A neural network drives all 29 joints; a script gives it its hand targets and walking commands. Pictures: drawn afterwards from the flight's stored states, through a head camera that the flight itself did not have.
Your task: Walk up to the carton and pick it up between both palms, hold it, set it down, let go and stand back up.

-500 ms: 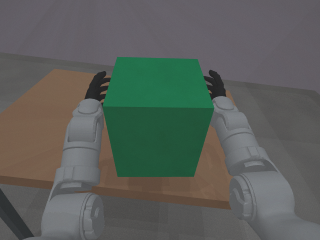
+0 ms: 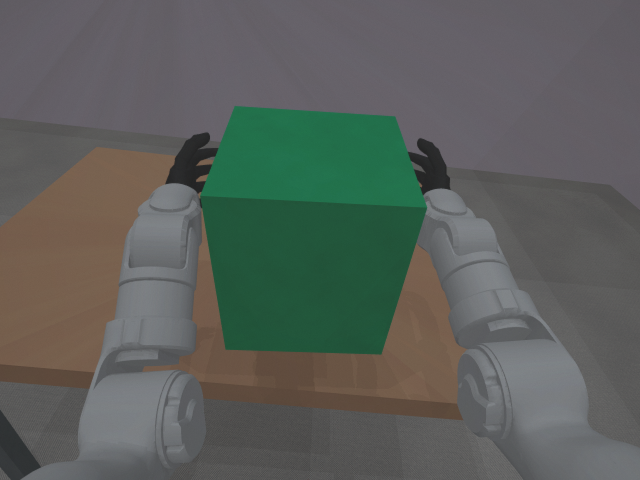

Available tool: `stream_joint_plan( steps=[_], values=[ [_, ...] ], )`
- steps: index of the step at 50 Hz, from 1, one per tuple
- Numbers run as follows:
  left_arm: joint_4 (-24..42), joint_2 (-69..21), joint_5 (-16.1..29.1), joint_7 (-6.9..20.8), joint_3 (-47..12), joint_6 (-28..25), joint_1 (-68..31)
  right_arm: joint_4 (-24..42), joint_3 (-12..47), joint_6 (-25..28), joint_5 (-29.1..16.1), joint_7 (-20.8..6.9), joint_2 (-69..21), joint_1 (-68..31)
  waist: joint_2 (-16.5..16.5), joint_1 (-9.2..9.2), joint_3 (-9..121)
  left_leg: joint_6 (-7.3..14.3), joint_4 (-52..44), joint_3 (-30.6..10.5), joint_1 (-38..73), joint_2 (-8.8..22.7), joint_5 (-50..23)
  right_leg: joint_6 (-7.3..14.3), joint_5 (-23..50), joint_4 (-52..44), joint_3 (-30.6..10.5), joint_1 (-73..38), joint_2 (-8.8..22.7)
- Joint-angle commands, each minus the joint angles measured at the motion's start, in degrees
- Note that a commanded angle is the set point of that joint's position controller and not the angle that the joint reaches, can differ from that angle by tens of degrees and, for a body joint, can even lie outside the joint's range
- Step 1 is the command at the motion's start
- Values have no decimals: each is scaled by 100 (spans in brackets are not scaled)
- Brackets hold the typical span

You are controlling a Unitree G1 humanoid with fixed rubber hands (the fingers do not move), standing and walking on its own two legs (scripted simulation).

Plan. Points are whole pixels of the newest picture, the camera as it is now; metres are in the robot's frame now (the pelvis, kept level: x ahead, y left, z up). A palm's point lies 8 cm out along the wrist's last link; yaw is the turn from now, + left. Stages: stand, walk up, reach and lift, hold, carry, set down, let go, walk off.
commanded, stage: reach and lift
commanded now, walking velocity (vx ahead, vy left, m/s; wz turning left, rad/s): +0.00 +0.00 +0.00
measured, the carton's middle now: (310, 233) +0.40 +0.01 +0.17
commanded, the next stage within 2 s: hold in 0.78 s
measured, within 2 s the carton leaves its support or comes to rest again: neither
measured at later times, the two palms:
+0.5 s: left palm (186, 180) +0.38 +0.16 +0.25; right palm (443, 188) +0.39 -0.14 +0.26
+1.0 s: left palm (181, 165) +0.37 +0.16 +0.27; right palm (450, 172) +0.38 -0.14 +0.28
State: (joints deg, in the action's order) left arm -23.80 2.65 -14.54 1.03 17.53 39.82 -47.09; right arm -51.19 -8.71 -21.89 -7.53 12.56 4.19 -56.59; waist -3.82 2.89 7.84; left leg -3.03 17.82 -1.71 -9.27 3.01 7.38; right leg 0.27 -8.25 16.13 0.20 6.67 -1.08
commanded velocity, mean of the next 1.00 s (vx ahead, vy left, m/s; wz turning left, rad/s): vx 0.00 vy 0.00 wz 0.00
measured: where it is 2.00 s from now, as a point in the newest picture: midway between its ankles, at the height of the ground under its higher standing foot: outside the picture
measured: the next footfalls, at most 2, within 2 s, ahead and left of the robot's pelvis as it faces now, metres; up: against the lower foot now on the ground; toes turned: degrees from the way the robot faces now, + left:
none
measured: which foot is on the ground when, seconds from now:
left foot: down 0.00-1.00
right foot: down 0.00-1.00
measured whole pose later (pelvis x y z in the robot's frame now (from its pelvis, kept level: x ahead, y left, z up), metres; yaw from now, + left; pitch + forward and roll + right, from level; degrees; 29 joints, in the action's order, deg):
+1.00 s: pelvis +0.00 +0.00 +0.00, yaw +0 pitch -2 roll -1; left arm -14.3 3.6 -13.6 2.1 17.5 49.1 -48.8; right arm -39.4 -7.7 -32.6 -15.2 16.8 5.6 -58.5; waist -1.7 3.6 7.9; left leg -3.0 18.0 -1.7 -8.5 3.0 7.6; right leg 0.3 -8.5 16.4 0.2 5.9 -1.1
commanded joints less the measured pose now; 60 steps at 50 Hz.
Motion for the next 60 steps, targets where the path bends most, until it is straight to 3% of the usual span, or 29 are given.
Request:
stream_joint_plan(
  steps=[1, 3, 4, 6, 7, 8, 9, 14, 15, 16, 19, 21, 22, 23, 24, 27, 31, 34, 35, 37, 42, 46, 47, 51, 52, 54, 55, 59, 60],
  values=[
    [770, -3478, 822, 552, -2179, -263, -4121, 2097, 2098, 165, -1446, -443, -3657, -4363, 586, 261, 1944, 70, 217, 150, 1103, -677, -1038, -466, 1209, -67, 222, -1096, -199],
    [935, -3451, 759, 595, -2155, -153, -3854, 2394, 2294, 114, -1598, -379, -3628, -4295, 660, 111, 2133, 46, 241, 180, 1095, -721, -1310, -490, 1654, -10, 171, -1398, -203],
    [828, -3409, 793, 609, -2224, -85, -3850, 2365, 2212, 63, -1591, -346, -3527, -4401, 698, 232, 2013, 53, 226, 139, 1083, -718, -1128, -488, 1466, -37, 142, -1318, -177],
    [1054, -3260, 789, 610, -2155, -85, -4032, 1922, 2199, -143, -1619, -367, -3540, -3875, 764, 207, 1942, 25, 199, 169, 1183, -684, -1218, -472, 1443, -9, 137, -1269, -177],
    [789, -3308, 743, 672, -2025, -30, -3898, 2020, 2161, -163, -1506, -337, -3521, -4009, 739, 236, 1692, 22, 160, 190, 1032, -697, -1019, -446, 1172, -82, 133, -1212, -209],
    [1247, -3395, 898, 679, -2351, -34, -3919, 2478, 2296, -133, -1559, -301, -3592, -4016, 769, 357, 2219, 7, 237, 148, 1202, -700, -1303, -472, 1549, -23, 137, -1385, -182],
    [945, -3231, 790, 668, -2157, -1, -3933, 2008, 2197, -255, -1600, -325, -3403, -3923, 703, 280, 1634, 35, 176, 171, 1033, -688, -1056, -478, 1203, -57, 122, -1199, -206],
    [1382, -3321, 969, 615, -2428, 76, -4060, 2593, 2446, -294, -1911, -302, -3439, -4143, 857, 278, 2122, -72, 369, 119, 1205, -666, -1513, -460, 1688, 67, 125, -1323, -278],
    [1003, -3242, 781, 646, -2228, 140, -4017, 2169, 2296, -392, -1824, -323, -3337, -4171, 902, 275, 1744, -32, 232, 163, 1069, -702, -1127, -434, 1129, -29, 165, -1193, -253],
    [1119, -3363, 785, 653, -2246, 202, -3816, 2604, 2422, -343, -1904, -317, -3418, -4246, 940, 150, 1888, -32, 270, 177, 1162, -704, -1290, -437, 1241, 26, 180, -1231, -269],
    [716, -3158, 694, 718, -2012, 232, -4102, 2016, 2101, -485, -1698, -361, -3340, -4389, 746, 137, 1523, 60, 85, 209, 889, -644, -510, -403, 392, -139, 204, -883, -226],
    [998, -3264, 840, 673, -2147, 230, -4042, 2526, 2348, -459, -1796, -383, -3527, -4450, 627, 114, 2032, 68, 138, 211, 1078, -656, -885, -412, 839, -79, 177, -1092, -268],
    [836, -3143, 773, 667, -2050, 226, -4202, 2071, 2253, -556, -1812, -369, -3365, -4270, 693, 125, 1650, 65, 113, 174, 890, -655, -641, -416, 655, -87, 125, -1057, -227],
    [1214, -3347, 880, 637, -2286, 230, -4075, 2710, 2509, -480, -1898, -378, -3541, -4461, 660, 143, 2249, 51, 200, 145, 1138, -654, -1118, -400, 1098, 2, 166, -1239, -294],
    [1281, -3167, 938, 632, -2219, 219, -4288, 2523, 2560, -562, -1986, -331, -3592, -4339, 577, 109, 2018, 81, 246, 164, 1093, -689, -1216, -464, 1396, 39, 114, -1258, -236],
    [950, -3123, 829, 647, -2087, 299, -4163, 2407, 2460, -619, -1980, -301, -3373, -4501, 642, 83, 1941, 75, 235, 123, 979, -669, -1059, -437, 1170, -22, 142, -1159, -250],
    [1300, -3230, 927, 657, -2257, 348, -4126, 2552, 2476, -692, -1983, -271, -3393, -4255, 617, 188, 2066, 53, 235, 115, 1086, -641, -1170, -419, 1310, 2, 124, -1198, -266],
    [1188, -3063, 921, 693, -2144, 389, -4361, 2328, 2441, -787, -1954, -296, -3455, -4443, 630, 101, 1874, 97, 197, 171, 988, -677, -893, -455, 907, -30, 106, -1005, -214],
    [1315, -3112, 1016, 677, -2155, 378, -4346, 2766, 2595, -760, -2083, -282, -3503, -4562, 539, 1, 2252, 111, 218, 155, 1066, -657, -978, -473, 1113, 6, 120, -1111, -225],
    [1344, -3203, 927, 657, -2227, 420, -4272, 2631, 2539, -794, -2099, -272, -3433, -4431, 652, 127, 2075, 76, 248, 111, 1061, -627, -1141, -411, 1195, 13, 152, -1152, -253],
    [1870, -3084, 1122, 599, -2426, 482, -4340, 3396, 2900, -854, -2377, -203, -3566, -4624, 649, 88, 2712, 21, 422, 94, 1117, -696, -1544, -512, 2006, 126, 93, -1498, -233],
    [1136, -2881, 834, 715, -2016, 697, -3910, 2479, 2521, -1118, -2172, -164, -3168, -4097, 583, 110, 1715, 92, 181, 148, 989, -648, -974, -496, 1222, -35, 99, -1020, -240],
    [1580, -3029, 909, 740, -2148, 653, -4166, 2639, 2563, -1092, -2175, -185, -3331, -4142, 678, 157, 2065, 23, 226, 172, 1128, -639, -1160, -452, 1254, 12, 177, -1100, -310],
    [1580, -2920, 983, 712, -2136, 732, -4231, 2883, 2700, -1149, -2399, -163, -3310, -4429, 605, 67, 2207, 74, 295, 120, 1079, -655, -1322, -452, 1454, 55, 81, -1211, -295],
    [1802, -3024, 1106, 700, -2331, 716, -4403, 2887, 2670, -1153, -2366, -170, -3284, -4368, 844, 211, 2272, -15, 326, 125, 1098, -637, -1376, -436, 1567, 88, 42, -1185, -242],
    [1418, -3021, 966, 738, -2211, 755, -4348, 2629, 2440, -1176, -2198, -191, -3197, -4491, 726, 207, 1798, 8, 159, 151, 811, -664, -816, -387, 846, -37, 167, -985, -319],
    [1539, -3052, 979, 762, -2159, 740, -4279, 2988, 2584, -1157, -2319, -195, -3376, -4581, 637, 50, 2146, 70, 189, 173, 896, -641, -955, -408, 1041, 23, 136, -1164, -322],
    [924, -2901, 892, 746, -1947, 732, -4530, 2336, 2348, -1198, -2154, -321, -3300, -4779, 575, -47, 1658, 183, 24, 173, 551, -571, -97, -353, 90, -135, 106, -727, -236],
    [988, -3108, 955, 730, -2042, 702, -4490, 2702, 2340, -1112, -2151, -344, -3380, -4977, 627, -43, 1996, 147, 22, 171, 591, -582, -134, -329, 101, -79, 180, -739, -298]
  ],
)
